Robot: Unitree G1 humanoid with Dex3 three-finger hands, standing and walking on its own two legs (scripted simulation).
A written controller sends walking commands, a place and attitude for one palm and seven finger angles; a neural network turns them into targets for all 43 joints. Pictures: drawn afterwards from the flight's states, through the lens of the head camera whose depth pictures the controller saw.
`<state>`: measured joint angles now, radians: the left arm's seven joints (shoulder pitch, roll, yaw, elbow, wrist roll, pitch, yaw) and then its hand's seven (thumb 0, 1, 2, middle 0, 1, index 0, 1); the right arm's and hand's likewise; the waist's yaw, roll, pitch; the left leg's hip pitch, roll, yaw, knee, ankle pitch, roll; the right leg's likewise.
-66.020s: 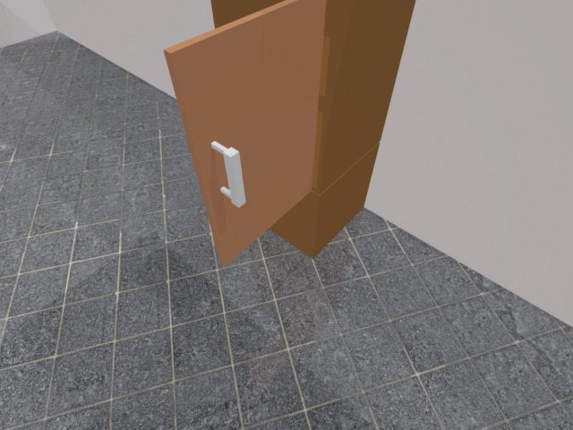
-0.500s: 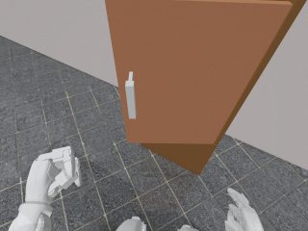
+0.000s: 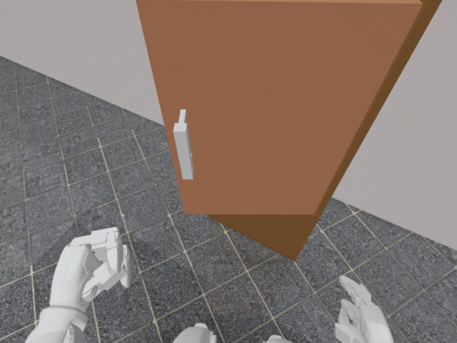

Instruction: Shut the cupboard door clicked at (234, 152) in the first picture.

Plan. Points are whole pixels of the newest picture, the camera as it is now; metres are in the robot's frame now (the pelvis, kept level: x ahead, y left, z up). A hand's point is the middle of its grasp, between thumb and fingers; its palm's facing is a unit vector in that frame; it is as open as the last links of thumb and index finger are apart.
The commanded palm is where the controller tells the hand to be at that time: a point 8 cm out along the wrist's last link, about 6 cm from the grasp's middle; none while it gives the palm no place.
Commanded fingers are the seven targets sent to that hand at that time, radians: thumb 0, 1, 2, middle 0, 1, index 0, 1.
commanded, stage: bring the fist close to the handle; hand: left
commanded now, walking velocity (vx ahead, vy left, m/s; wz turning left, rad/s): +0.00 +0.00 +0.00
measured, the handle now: (185, 145) +0.47 +0.13 +0.06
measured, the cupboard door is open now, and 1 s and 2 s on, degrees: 29 29 23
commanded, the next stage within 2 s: push the door shut along its arc in 1.34 s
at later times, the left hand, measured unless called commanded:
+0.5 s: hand (162, 219) +0.30 +0.14 +0.06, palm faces +0.02 -1.00 -0.01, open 3.1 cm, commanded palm +0.28 +0.18 +0.07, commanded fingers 0.00 0.90 0.90 -1.30 -1.50 -1.30 -1.50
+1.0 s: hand (203, 184) +0.37 +0.08 +0.07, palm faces +0.02 -1.00 +0.02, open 3.1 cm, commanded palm +0.34 +0.13 +0.07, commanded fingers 0.00 0.90 0.90 -1.30 -1.50 -1.30 -1.50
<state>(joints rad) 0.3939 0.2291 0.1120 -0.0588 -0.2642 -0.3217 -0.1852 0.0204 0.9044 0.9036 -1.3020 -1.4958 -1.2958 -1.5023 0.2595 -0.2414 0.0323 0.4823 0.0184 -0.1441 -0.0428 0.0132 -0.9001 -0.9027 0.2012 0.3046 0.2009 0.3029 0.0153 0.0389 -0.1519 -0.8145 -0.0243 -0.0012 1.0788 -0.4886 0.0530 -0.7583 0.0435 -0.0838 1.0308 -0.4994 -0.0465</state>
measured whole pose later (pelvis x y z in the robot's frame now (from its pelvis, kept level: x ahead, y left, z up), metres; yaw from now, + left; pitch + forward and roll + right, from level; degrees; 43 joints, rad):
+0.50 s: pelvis +0.00 -0.01 +0.00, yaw +0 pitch +14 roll -1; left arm 0.06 0.17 0.05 0.17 -0.19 -0.30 -0.05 0.02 0.91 0.90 -1.30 -1.50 -1.30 -1.50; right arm 0.27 -0.24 0.03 0.54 0.01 -0.10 -0.01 0.01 -0.90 -0.90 0.20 0.30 0.20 0.30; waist -0.01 0.04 -0.15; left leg -0.81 -0.02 0.01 1.05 -0.48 0.05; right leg -0.77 0.04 -0.07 1.02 -0.50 -0.05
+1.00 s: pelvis +0.00 +0.00 +0.00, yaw -1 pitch +14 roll -1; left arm -0.30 0.08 -0.01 0.48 -0.11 -0.34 0.13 0.02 0.90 0.90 -1.30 -1.50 -1.30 -1.50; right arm 0.25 -0.22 0.02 0.59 -0.01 -0.04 0.01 0.01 -0.90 -0.90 0.20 0.30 0.20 0.30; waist -0.04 0.03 -0.14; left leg -0.83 -0.02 0.03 1.04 -0.46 0.05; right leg -0.80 0.04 -0.05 1.02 -0.48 -0.05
